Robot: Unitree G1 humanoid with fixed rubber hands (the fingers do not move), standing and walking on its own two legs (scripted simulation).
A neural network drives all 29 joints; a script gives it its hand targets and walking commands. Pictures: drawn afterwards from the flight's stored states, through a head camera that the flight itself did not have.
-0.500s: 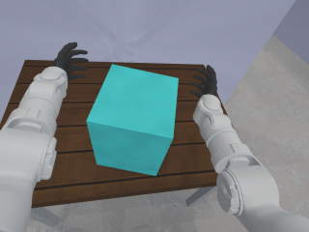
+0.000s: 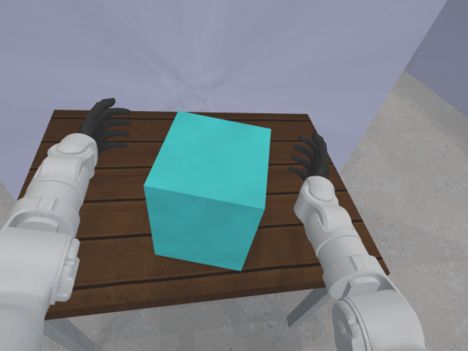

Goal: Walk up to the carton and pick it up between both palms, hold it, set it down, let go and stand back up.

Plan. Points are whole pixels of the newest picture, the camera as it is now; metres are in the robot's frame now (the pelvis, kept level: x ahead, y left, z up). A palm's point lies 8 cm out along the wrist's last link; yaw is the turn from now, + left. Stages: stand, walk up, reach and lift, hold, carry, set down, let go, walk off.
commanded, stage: set down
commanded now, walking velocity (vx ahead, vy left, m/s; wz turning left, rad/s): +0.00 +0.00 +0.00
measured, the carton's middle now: (210, 194) +0.46 -0.04 -0.03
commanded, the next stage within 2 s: none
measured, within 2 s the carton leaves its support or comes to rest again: neither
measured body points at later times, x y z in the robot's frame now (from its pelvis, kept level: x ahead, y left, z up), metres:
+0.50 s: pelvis +0.00 +0.01 +0.00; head +0.04 +0.04 +0.45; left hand +0.45 +0.20 +0.07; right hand +0.35 -0.20 +0.06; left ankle +0.00 +0.08 -0.74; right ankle +0.02 -0.13 -0.74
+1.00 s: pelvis +0.01 +0.00 +0.00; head +0.04 +0.04 +0.45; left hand +0.39 +0.22 +0.04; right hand +0.30 -0.19 +0.03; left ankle +0.00 +0.08 -0.74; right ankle +0.02 -0.13 -0.74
